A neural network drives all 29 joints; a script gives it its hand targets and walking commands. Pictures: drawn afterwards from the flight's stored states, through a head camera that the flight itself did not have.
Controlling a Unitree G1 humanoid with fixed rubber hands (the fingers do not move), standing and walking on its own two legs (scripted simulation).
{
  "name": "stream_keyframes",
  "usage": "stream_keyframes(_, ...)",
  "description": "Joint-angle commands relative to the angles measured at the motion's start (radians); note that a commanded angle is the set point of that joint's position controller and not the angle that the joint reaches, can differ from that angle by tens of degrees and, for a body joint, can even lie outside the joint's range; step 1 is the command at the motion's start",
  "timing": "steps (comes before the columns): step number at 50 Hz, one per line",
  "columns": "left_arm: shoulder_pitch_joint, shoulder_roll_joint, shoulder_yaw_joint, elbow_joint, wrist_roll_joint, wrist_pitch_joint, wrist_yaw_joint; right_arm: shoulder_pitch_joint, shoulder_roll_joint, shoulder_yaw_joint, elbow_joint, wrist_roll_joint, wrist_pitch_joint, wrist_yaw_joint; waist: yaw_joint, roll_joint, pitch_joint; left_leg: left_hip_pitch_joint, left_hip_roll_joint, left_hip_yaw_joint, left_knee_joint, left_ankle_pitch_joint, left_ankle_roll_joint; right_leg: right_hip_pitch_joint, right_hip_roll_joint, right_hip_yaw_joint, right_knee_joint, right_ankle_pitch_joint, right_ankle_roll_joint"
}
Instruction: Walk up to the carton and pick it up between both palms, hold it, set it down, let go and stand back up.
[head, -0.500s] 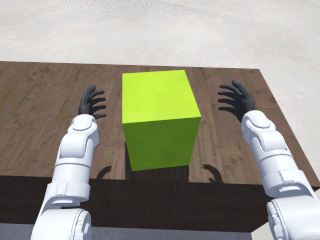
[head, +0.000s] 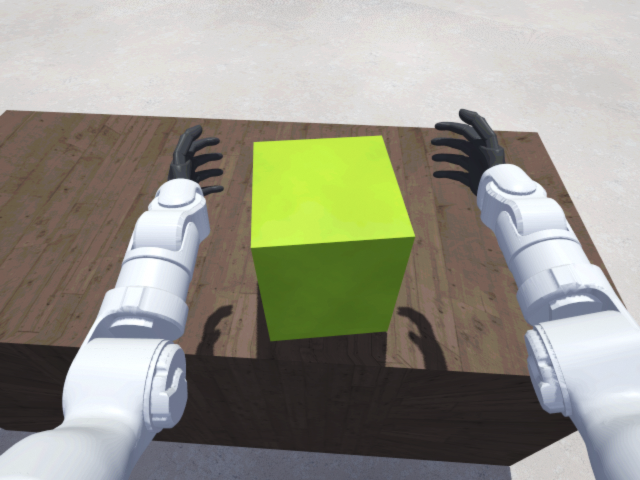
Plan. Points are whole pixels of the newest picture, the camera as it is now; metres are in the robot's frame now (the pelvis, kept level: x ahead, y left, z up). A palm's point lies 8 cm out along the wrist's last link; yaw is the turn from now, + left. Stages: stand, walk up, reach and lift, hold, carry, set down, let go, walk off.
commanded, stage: reach and lift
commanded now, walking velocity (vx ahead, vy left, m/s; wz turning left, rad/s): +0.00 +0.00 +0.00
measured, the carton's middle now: (324, 241) +0.47 +0.04 -0.01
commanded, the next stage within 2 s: none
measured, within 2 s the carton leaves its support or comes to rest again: neither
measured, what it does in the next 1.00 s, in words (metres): stands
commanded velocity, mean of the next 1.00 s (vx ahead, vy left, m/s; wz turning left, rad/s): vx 0.00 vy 0.00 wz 0.00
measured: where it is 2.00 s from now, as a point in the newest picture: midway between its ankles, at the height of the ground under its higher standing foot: outside the picture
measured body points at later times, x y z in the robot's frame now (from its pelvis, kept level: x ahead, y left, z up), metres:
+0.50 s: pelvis +0.00 +0.00 -0.01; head +0.05 -0.01 +0.44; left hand +0.43 +0.20 +0.09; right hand +0.48 -0.16 +0.11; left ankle -0.04 +0.14 -0.75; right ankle +0.02 -0.12 -0.75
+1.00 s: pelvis -0.02 -0.01 -0.02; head +0.07 -0.02 +0.42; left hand +0.42 +0.20 +0.03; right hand +0.47 -0.14 +0.05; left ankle -0.04 +0.14 -0.75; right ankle +0.02 -0.12 -0.75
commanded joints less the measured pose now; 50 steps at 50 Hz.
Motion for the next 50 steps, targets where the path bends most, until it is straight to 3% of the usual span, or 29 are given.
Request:
stream_keyframes(1,-0.560,0.234,-0.018,-0.088,-0.087,-0.081,0.006,-0.555,-0.168,-0.018,-0.059,0.110,-0.056,-0.017,0.118,-0.045,-0.552,-0.070,-0.068,0.016,0.044,0.431,-0.041,0.313,0.071,-0.067,0.057,0.412,-0.009)
stream_keyframes(11,-0.545,0.215,-0.035,0.108,-0.076,-0.196,-0.013,-0.538,-0.113,0.024,0.083,0.096,-0.114,-0.010,0.131,-0.057,-0.546,-0.102,-0.065,0.018,0.059,0.476,-0.048,0.283,0.069,-0.079,0.064,0.441,-0.008)
stream_keyframes(23,-0.504,0.169,-0.073,0.347,-0.091,-0.516,-0.038,-0.477,-0.028,0.036,0.171,0.037,-0.326,-0.003,0.121,-0.069,-0.656,-0.198,-0.062,0.023,0.108,0.448,-0.043,0.191,0.053,-0.084,0.097,0.379,-0.005)
stream_keyframes(31,-0.538,0.170,-0.098,0.470,-0.150,-0.660,-0.041,-0.476,-0.009,-0.007,0.198,-0.011,-0.411,-0.025,0.098,-0.080,-0.754,-0.293,-0.053,0.023,0.163,0.353,-0.037,0.081,0.042,-0.093,0.145,0.259,0.000)
stream_keyframes(39,-0.605,0.155,-0.127,0.495,-0.193,-0.716,-0.037,-0.514,0.014,-0.045,0.202,-0.054,-0.431,-0.034,0.090,-0.093,-0.834,-0.364,-0.048,0.017,0.199,0.289,-0.024,0.008,0.030,-0.101,0.188,0.176,0.004)
stream_keyframes(50,-0.602,0.087,-0.114,0.497,-0.174,-0.728,-0.039,-0.523,0.073,-0.071,0.209,-0.085,-0.434,-0.035,0.088,-0.093,-0.823,-0.417,-0.051,0.010,0.229,0.290,-0.015,-0.003,0.019,-0.099,0.224,0.173,0.001)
